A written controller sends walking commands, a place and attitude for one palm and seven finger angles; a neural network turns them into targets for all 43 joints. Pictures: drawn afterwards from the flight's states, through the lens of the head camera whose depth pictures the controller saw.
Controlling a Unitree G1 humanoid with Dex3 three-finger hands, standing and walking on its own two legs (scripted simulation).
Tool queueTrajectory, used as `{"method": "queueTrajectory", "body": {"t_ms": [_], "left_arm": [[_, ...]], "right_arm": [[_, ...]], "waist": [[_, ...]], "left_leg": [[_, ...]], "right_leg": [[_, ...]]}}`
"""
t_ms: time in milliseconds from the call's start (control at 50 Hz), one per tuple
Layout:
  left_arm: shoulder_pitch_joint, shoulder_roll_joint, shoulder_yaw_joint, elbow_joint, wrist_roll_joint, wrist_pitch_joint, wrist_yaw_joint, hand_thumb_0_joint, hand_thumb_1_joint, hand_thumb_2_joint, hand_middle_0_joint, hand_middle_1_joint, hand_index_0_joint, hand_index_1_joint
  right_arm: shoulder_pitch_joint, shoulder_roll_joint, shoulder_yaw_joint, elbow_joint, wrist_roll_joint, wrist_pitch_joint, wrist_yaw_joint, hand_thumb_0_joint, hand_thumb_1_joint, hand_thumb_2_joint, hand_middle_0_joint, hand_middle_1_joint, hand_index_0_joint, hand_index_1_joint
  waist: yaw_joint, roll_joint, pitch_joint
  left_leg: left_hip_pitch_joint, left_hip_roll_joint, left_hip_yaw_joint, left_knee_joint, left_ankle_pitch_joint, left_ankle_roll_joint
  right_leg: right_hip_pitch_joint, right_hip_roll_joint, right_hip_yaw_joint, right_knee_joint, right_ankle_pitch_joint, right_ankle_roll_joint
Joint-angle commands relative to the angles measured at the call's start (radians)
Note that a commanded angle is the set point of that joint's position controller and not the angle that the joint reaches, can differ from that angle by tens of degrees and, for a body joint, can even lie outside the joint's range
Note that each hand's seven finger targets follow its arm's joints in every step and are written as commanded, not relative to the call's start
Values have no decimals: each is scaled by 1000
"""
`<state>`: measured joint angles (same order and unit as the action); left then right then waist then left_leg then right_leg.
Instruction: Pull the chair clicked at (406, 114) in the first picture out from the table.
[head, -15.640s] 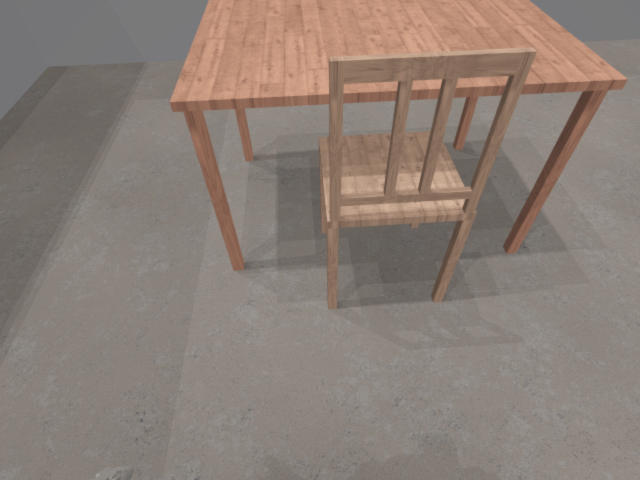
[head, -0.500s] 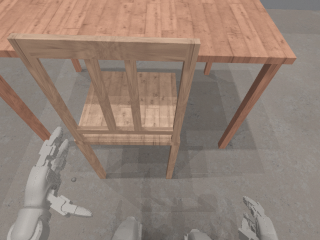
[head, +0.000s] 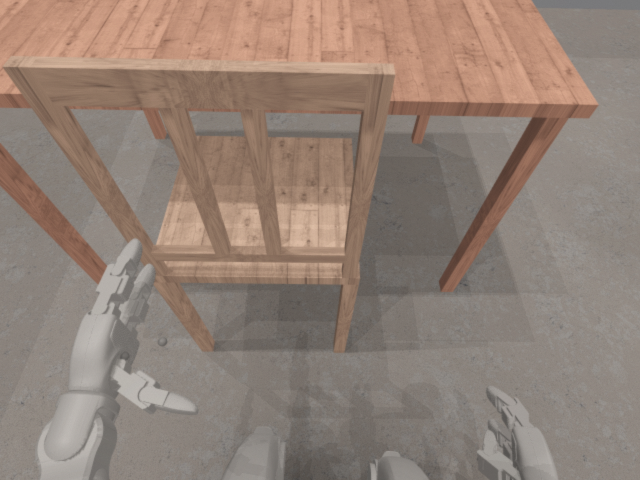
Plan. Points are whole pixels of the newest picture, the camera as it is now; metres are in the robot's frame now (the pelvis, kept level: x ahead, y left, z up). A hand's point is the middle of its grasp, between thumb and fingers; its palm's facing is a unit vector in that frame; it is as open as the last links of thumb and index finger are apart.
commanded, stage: aim the fingers beside a spindle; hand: left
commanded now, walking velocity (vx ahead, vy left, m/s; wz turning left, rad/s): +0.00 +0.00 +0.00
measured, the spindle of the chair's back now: (203, 192) +0.50 +0.20 +0.02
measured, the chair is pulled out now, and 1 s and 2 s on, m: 0.00 0.00 0.00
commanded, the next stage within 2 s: push the fingers through the gap in 1.72 s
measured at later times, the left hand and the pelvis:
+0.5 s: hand (186, 310) +0.31 +0.18 +0.02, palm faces +0.02 -1.00 -0.03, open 16.9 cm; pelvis +0.00 +0.00 -0.01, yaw -1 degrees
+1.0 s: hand (205, 291) +0.35 +0.17 +0.00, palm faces +0.01 -1.00 -0.02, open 16.9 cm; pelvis -0.01 +0.01 -0.02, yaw -1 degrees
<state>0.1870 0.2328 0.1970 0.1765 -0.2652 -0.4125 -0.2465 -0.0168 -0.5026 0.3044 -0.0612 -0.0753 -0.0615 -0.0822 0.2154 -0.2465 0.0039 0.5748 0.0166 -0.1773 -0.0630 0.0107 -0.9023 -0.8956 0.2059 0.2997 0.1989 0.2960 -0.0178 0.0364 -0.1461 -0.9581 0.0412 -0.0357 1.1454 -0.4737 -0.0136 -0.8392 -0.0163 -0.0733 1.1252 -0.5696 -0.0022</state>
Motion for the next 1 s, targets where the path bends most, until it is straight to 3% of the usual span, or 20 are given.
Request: {"method": "queueTrajectory", "body": {"t_ms": [0, 40, 80, 100, 140, 200, 220, 240, 280, 340, 420, 460, 600, 620, 700, 740, 820, 860, 920, 980], "left_arm": [[-139, 153, 75, -202, -2, -72, 17, 0, -500, 300, -60, -80, -60, -80], [-148, 157, 83, -170, 3, -64, 28, 0, -500, 300, -60, -80, -60, -80], [-198, 147, 71, -158, 9, -66, 34, 0, -500, 300, -60, -80, -60, -80], [-184, 149, 77, -157, 9, -67, 37, 0, -500, 300, -60, -80, -60, -80], [-173, 155, 86, -128, 9, -65, 42, 0, -500, 300, -60, -80, -60, -80], [-256, 136, 59, -133, 13, -76, 43, 0, -500, 300, -60, -80, -60, -80], [-239, 156, 87, -119, 12, -80, 46, 0, -500, 300, -60, -80, -60, -80], [-223, 155, 83, -111, 15, -82, 47, 0, -500, 300, -60, -80, -60, -80], [-256, 143, 66, -113, 19, -89, 46, 0, -500, 300, -60, -80, -60, -80], [-308, 134, 55, -68, 25, -90, 52, 0, -500, 300, -60, -80, -60, -80], [-329, 152, 76, -61, 31, -97, 57, 0, -500, 300, -60, -80, -60, -80], [-347, 148, 76, -45, 31, -97, 63, 0, -500, 300, -60, -80, -60, -80], [-386, 150, 77, -17, 40, -105, 69, 0, -500, 300, -60, -80, -60, -80], [-411, 121, 44, -17, 39, -105, 67, 0, -500, 300, -60, -80, -60, -80], [-480, 133, 50, 41, 48, -104, 73, 0, -500, 300, -60, -80, -60, -80], [-485, 167, 85, 39, 51, -113, 78, 0, -500, 300, -60, -80, -60, -80], [-508, 130, 43, 7, 59, -123, 87, 0, -500, 300, -60, -80, -60, -80], [-494, 121, 36, 44, 66, -116, 95, 0, -500, 300, -60, -80, -60, -80], [-582, 106, 16, 89, 78, -114, 109, 0, -500, 300, -60, -80, -60, -80], [-605, 134, 48, 110, 90, -123, 125, 0, -500, 300, -60, -80, -60, -80]], "right_arm": [[-18, -136, -61, -138, 2, -48, -11, 0, -900, -900, 200, 300, 200, 300], [-12, -138, -60, -136, -1, -38, -8, 0, -900, -900, 200, 300, 200, 300], [-13, -136, -59, -132, 0, -32, -5, 0, -900, -900, 200, 300, 200, 300], [-14, -136, -60, -136, -1, -30, -2, 0, -900, -900, 200, 300, 200, 300], [-11, -139, -61, -135, -3, -23, -1, 0, -900, -900, 200, 300, 200, 300], [-9, -137, -60, -129, -4, -17, 1, 0, -900, -900, 200, 300, 200, 300], [-3, -138, -63, -124, -3, -16, 1, 0, -900, -900, 200, 300, 200, 300], [-2, -140, -64, -126, -4, -14, 1, 0, -900, -900, 200, 300, 200, 300], [-1, -139, -64, -122, -4, -12, 4, 0, -900, -900, 200, 300, 200, 300], [3, -144, -64, -112, -7, -4, 3, 0, -900, -900, 200, 300, 200, 300], [4, -142, -66, -111, -8, 5, 5, 0, -900, -900, 200, 300, 200, 300], [6, -142, -66, -108, -9, 11, 8, 0, -900, -900, 200, 300, 200, 300], [11, -143, -66, -106, -11, 28, 14, 0, -900, -900, 200, 300, 200, 300], [8, -141, -66, -106, -11, 28, 15, 0, -900, -900, 200, 300, 200, 300], [15, -147, -66, -92, -11, 40, 15, 0, -900, -900, 200, 300, 200, 300], [18, -150, -68, -95, -13, 43, 14, 0, -900, -900, 200, 300, 200, 300], [21, -144, -70, -94, -16, 46, 21, 0, -900, -900, 200, 300, 200, 300], [25, -145, -70, -92, -16, 54, 25, 0, -900, -900, 200, 300, 200, 300], [26, -148, -69, -80, -17, 65, 26, 0, -900, -900, 200, 300, 200, 300], [29, -150, -70, -84, -19, 74, 28, 0, -900, -900, 200, 300, 200, 300]], "waist": [[-9, 20, -261], [-10, -9, -264], [-17, 9, -253], [-7, 22, -269], [-10, -16, -267], [-23, 9, -276], [-13, 5, -287], [-14, -13, -290], [-17, 11, -299], [-33, -22, -278], [-18, 10, -319], [-23, -9, -323], [-20, 15, -350], [-32, 13, -346], [-46, -3, -317], [-31, 2, -346], [-32, 47, -399], [-37, 21, -380], [-55, 3, -352], [-43, 10, -378]], "left_leg": [[265, -23, 10, -144, 221, 35], [243, -23, 9, -140, 221, 36], [237, -24, 12, -137, 203, 34], [243, -24, 14, -138, 205, 34], [230, -23, 14, -133, 219, 36], [228, -24, 19, -121, 216, 36], [232, -23, 18, -122, 222, 34], [232, -20, 16, -119, 235, 36], [238, -20, 14, -116, 243, 33], [216, -19, 10, -105, 213, 37], [228, -20, 13, -101, 231, 33], [224, -19, 13, -94, 240, 35], [227, -17, 11, -81, 259, 30], [230, -17, 10, -76, 258, 31], [191, -17, 8, -61, 210, 32], [192, -17, 5, -58, 229, 32], [253, -12, -1, -51, 283, 26], [235, -10, -5, -49, 279, 27], [198, -12, -8, -39, 220, 28], [191, -15, -5, -34, 211, 26]], "right_leg": [[60, 20, 22, -177, 266, -13], [63, 21, 21, -171, 268, -11], [49, 19, 25, -170, 255, -11], [53, 19, 26, -168, 254, -13], [61, 21, 27, -167, 275, -11], [45, 18, 32, -157, 278, -10], [51, 19, 31, -155, 282, -12], [50, 22, 28, -150, 292, -12], [40, 20, 27, -140, 300, -13], [5, 22, 25, -138, 266, -11], [12, 19, 28, -125, 283, -15], [10, 21, 29, -120, 296, -13], [-8, 22, 25, -97, 308, -17], [-22, 22, 25, -96, 308, -15], [-57, 22, 28, -96, 265, -14], [-42, 25, 29, -84, 276, -20], [-67, 22, 23, -67, 301, -22], [-77, 25, 18, -63, 297, -21], [-118, 24, 18, -59, 249, -19], [-118, 24, 21, -51, 236, -22]]}}
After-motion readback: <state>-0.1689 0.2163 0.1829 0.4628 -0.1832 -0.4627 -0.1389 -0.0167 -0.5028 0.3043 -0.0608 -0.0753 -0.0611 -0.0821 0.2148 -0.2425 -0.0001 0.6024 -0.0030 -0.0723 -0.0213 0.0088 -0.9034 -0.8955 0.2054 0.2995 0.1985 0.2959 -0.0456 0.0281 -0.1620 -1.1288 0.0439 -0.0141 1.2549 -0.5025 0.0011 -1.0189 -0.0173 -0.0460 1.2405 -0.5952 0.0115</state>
